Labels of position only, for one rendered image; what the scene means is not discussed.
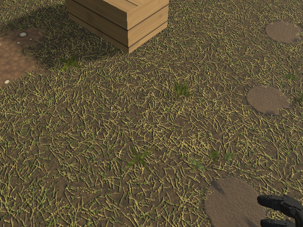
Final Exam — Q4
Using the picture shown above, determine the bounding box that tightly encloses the right robot hand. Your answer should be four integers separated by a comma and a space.
257, 194, 303, 227

